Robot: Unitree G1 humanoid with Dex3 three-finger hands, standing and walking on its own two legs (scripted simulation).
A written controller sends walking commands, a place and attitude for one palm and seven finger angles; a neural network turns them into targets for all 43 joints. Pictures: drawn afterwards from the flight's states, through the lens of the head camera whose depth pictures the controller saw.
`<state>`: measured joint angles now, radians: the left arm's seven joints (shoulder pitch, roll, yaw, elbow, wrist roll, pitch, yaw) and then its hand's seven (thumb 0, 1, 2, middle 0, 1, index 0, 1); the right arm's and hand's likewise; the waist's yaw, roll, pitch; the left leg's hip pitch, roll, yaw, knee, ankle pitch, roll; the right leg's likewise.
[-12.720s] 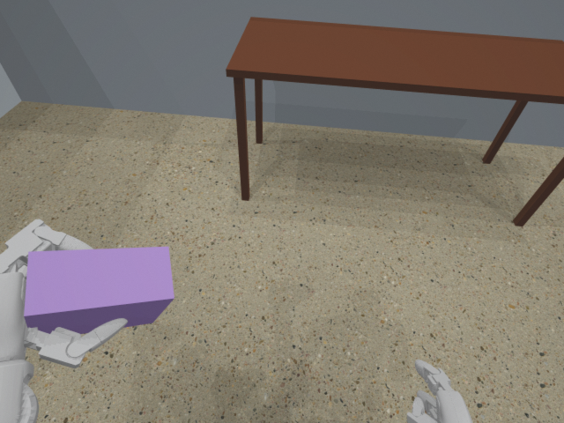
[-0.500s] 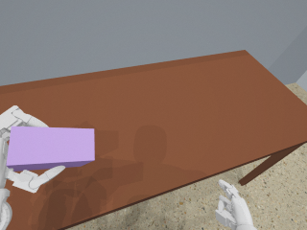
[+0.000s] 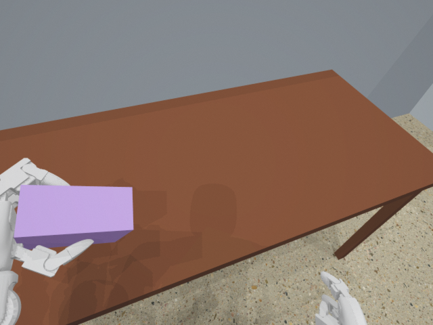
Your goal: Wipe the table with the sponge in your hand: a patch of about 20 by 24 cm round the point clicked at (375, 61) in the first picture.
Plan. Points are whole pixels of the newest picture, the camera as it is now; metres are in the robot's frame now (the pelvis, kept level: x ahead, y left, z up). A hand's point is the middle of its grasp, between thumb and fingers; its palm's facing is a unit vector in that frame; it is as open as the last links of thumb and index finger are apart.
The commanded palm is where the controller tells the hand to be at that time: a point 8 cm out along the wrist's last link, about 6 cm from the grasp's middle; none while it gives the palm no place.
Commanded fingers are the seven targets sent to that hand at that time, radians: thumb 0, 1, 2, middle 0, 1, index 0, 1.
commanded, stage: shuffle to correct the standing spot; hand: left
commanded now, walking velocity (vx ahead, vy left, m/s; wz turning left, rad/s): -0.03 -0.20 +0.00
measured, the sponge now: (93, 218) +0.23 +0.20 +0.13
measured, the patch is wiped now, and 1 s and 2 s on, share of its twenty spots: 0.00 0.00 0.00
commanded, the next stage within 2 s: come to a stop and stand still in 0.54 s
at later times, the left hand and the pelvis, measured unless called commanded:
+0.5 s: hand (86, 215) +0.23 +0.20 +0.15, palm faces +0.31 -0.87 -0.38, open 10.2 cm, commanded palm +0.16 +0.24 +0.17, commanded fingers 0.00 0.10 1.30 -1.20 -1.60 -1.20 -1.60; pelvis +0.00 -0.04 +0.00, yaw -1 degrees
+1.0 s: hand (100, 213) +0.23 +0.18 +0.15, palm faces +0.33 -0.85 -0.41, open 10.2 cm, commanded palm +0.17 +0.22 +0.17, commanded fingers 0.00 0.10 1.30 -1.20 -1.60 -1.20 -1.60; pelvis +0.01 -0.06 +0.00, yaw +0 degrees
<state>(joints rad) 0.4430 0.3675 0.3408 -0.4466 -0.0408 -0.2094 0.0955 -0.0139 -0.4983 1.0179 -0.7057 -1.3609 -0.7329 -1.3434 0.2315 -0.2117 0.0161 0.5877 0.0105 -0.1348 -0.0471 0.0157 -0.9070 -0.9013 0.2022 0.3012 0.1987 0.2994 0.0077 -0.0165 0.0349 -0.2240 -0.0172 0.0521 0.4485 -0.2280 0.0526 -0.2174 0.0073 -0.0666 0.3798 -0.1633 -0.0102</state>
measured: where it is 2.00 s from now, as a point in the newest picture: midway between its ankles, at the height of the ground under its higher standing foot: outside the picture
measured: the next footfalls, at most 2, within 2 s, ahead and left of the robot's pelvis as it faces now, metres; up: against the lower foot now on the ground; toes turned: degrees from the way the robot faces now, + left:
none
